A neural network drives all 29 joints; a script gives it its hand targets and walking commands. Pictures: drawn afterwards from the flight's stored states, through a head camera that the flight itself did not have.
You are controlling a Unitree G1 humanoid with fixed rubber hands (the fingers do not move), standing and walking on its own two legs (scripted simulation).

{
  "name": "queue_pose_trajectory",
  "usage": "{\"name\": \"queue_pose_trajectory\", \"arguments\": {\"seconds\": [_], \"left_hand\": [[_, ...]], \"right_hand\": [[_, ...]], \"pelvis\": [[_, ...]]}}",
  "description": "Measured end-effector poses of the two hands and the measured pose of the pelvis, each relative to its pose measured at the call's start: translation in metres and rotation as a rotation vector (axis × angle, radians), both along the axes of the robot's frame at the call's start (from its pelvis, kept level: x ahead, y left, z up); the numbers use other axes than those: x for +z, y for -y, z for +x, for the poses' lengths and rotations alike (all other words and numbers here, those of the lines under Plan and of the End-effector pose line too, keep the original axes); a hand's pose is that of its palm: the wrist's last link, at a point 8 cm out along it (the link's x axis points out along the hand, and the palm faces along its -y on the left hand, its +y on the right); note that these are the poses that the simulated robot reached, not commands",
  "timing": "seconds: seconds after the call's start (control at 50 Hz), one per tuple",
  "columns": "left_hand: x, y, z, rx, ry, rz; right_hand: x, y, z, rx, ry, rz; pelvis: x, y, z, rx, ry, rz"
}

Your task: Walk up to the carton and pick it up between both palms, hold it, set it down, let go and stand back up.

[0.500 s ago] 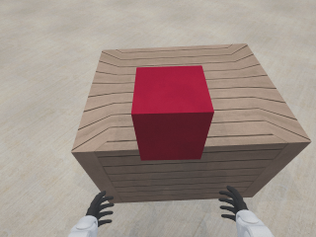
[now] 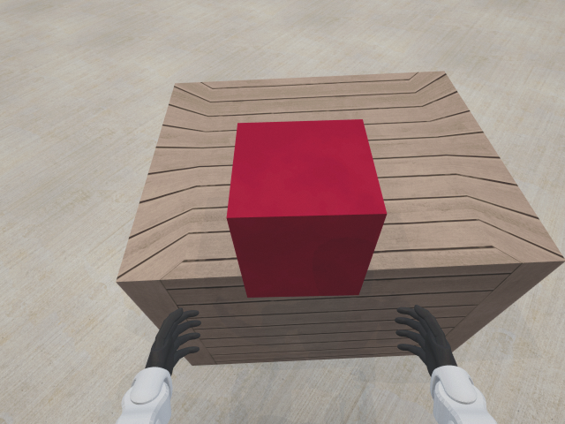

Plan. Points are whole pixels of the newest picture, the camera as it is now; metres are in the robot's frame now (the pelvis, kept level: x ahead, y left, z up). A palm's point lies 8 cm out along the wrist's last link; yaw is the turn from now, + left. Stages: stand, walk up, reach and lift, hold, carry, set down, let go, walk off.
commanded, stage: reach and lift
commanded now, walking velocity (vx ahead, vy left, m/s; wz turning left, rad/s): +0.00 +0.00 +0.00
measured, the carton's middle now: (301, 213) +0.45 +0.00 -0.01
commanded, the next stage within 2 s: none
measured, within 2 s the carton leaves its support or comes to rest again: neither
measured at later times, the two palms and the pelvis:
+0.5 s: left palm (140, 335) +0.25 +0.24 -0.03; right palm (423, 325) +0.25 -0.17 -0.03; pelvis +0.02 +0.02 +0.01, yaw -1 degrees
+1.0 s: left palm (162, 292) +0.31 +0.22 -0.01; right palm (425, 280) +0.31 -0.19 -0.01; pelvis +0.01 +0.01 +0.00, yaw -1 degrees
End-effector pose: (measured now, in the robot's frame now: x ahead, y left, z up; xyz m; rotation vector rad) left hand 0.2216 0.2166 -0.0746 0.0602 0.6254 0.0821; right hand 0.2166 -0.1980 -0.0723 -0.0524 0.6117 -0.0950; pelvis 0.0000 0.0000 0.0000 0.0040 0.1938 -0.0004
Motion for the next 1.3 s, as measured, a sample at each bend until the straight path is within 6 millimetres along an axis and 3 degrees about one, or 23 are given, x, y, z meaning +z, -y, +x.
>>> {"name": "queue_pose_trajectory", "arguments": {"seconds": [0.26, 0.4, 0.64, 0.82, 1.02, 1.14, 1.3], "left_hand": [[0.044, -0.024, 0.039, -0.006, 0.229, 0.019], [0.042, -0.032, 0.028, -0.011, 0.210, 0.014], [0.048, -0.015, 0.035, -0.021, 0.280, -0.009], [0.065, -0.005, 0.065, -0.007, 0.363, -0.018], [0.064, 0.000, 0.088, 0.015, 0.348, -0.020], [0.069, -0.002, 0.108, 0.019, 0.358, -0.027], [0.095, -0.010, 0.136, 0.013, 0.389, -0.032]], "right_hand": [[0.045, -0.015, 0.045, 0.015, 0.242, 0.026], [0.044, -0.021, 0.041, 0.002, 0.240, 0.038], [0.058, -0.021, 0.046, -0.023, 0.312, 0.017], [0.070, -0.015, 0.071, -0.041, 0.366, 0.019], [0.068, -0.012, 0.101, -0.030, 0.359, 0.032], [0.080, -0.009, 0.126, -0.031, 0.386, 0.030], [0.102, -0.012, 0.154, -0.018, 0.394, 0.050]], "pelvis": [[0.008, -0.004, 0.021, -0.009, 0.022, -0.003], [0.010, -0.012, 0.023, -0.013, 0.053, -0.008], [0.009, -0.017, 0.009, -0.024, 0.057, -0.009], [0.005, -0.013, 0.002, -0.025, 0.041, -0.006], [0.003, -0.007, 0.008, -0.025, -0.006, 0.001], [0.004, -0.004, 0.017, -0.025, -0.026, 0.000], [0.009, -0.006, 0.029, -0.020, -0.015, -0.005]]}}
